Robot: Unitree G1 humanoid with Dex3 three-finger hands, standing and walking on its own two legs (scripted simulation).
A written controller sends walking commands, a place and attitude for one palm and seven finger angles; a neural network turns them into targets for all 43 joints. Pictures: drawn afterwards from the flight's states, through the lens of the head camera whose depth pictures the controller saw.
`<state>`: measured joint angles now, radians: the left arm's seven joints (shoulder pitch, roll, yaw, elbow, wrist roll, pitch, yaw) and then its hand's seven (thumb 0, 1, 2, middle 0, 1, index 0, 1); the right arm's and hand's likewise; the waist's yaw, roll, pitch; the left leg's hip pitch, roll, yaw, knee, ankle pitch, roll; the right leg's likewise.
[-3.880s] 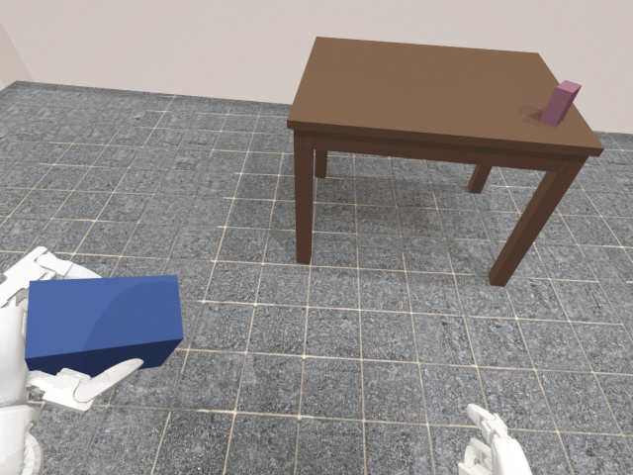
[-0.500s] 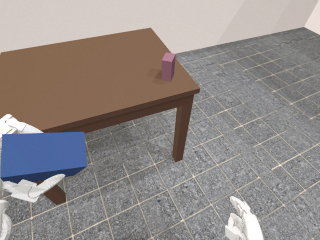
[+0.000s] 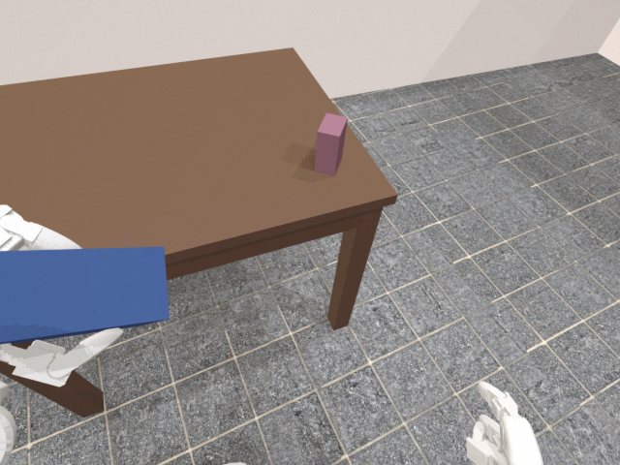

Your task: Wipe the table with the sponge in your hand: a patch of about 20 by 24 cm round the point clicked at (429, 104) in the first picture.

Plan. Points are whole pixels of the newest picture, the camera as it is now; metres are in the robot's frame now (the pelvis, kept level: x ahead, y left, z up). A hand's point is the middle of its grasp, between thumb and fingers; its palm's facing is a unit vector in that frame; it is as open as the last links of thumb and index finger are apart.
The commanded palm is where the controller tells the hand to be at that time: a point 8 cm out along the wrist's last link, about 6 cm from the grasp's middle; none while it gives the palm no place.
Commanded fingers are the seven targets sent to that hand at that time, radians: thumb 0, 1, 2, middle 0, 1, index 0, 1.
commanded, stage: take the last steps up to it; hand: left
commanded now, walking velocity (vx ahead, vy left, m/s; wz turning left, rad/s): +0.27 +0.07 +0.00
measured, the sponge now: (105, 294) +0.23 +0.21 +0.16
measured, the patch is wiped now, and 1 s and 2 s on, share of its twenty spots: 0.00 0.00 0.00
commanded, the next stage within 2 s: come to a stop and stand still in 0.52 s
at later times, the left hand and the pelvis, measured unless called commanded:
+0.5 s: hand (120, 216) +0.31 +0.22 +0.18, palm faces +0.40 -0.80 -0.45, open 10.2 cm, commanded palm +0.26 +0.27 +0.19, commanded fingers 0.00 0.10 1.30 -1.20 -1.60 -1.20 -1.60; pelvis +0.10 -0.01 +0.01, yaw +1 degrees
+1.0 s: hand (142, 190) +0.35 +0.21 +0.18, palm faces +0.41 -0.80 -0.44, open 10.2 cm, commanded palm +0.30 +0.26 +0.19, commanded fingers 0.00 0.10 1.30 -1.20 -1.60 -1.20 -1.60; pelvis +0.14 -0.02 +0.01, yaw +1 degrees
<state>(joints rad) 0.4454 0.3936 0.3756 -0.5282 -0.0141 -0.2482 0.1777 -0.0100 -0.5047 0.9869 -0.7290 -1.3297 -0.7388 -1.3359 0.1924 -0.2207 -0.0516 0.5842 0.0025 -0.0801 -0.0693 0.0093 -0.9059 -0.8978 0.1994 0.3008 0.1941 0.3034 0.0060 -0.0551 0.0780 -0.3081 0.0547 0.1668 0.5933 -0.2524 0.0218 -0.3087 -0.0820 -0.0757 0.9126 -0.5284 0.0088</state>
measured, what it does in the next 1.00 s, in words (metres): walks ahead: right foot, then left foot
